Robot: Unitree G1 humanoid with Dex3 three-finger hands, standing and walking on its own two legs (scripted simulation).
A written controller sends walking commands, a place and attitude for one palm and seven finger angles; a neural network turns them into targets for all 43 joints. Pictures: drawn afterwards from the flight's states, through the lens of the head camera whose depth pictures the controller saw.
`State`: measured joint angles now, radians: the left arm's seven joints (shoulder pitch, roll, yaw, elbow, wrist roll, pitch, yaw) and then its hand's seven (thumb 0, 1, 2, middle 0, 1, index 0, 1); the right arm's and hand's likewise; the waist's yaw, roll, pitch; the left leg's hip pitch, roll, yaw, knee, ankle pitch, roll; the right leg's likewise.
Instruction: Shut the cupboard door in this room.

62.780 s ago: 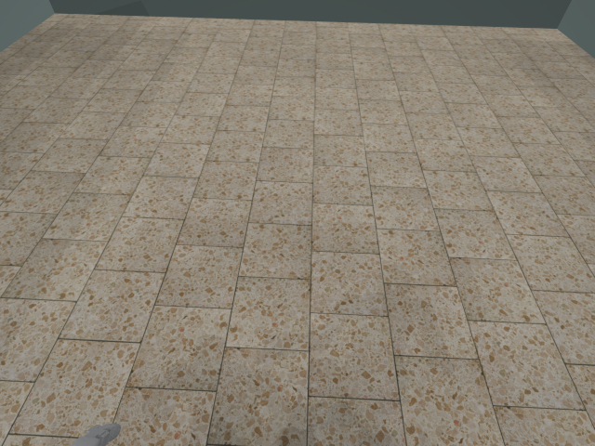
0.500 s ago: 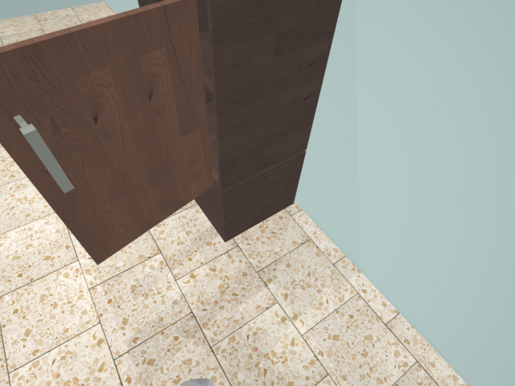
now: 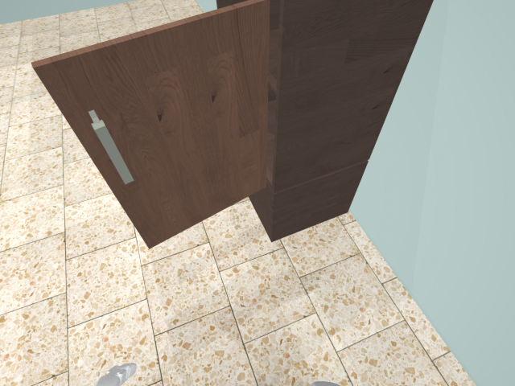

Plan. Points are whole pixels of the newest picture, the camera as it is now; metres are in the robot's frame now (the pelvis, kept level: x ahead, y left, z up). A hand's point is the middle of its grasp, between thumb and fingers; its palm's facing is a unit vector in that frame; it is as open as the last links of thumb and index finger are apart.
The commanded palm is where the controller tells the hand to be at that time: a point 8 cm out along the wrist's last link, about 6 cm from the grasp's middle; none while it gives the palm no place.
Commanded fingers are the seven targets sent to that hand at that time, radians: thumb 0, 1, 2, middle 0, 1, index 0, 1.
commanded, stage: turn to face it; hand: left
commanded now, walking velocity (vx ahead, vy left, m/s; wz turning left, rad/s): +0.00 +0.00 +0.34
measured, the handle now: (111, 148) +0.51 +0.30 +0.05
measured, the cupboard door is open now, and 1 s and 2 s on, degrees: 100 100 100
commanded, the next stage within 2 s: take the last steps up to it in 0.20 s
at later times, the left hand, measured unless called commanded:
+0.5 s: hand out of the picture -0.05 +0.18 -0.16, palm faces +0.30 -0.92 -0.25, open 7.4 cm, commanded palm none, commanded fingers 0.00 0.90 0.90 -0.20 -0.30 -0.20 -0.30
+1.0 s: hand (138, 353) +0.19 +0.24 -0.17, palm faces +0.22 -0.95 -0.21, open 7.4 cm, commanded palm none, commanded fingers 0.00 0.90 0.90 -0.20 -0.30 -0.20 -0.30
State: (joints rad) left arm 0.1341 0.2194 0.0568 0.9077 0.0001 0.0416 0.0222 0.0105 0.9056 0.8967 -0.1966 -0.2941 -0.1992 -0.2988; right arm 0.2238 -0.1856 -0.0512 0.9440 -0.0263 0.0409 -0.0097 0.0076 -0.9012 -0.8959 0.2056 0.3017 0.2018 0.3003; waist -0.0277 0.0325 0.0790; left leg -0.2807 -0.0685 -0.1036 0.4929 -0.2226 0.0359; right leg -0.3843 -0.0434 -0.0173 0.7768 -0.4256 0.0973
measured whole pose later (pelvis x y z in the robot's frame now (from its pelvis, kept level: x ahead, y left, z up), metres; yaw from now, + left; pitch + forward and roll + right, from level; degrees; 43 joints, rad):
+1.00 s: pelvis +0.14 +0.04 -0.02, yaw +13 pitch -1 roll +1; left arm 0.15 0.17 0.05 0.96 0.01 -0.03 -0.02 0.01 0.91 0.90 -0.20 -0.29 -0.20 -0.30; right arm 0.46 -0.14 -0.02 1.13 -0.02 -0.04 -0.03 0.01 -0.91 -0.90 0.20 0.30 0.20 0.30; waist -0.03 0.02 0.08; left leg 0.10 -0.03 0.06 0.37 -0.45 0.02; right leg -0.47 -0.05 -0.12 0.65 -0.21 -0.03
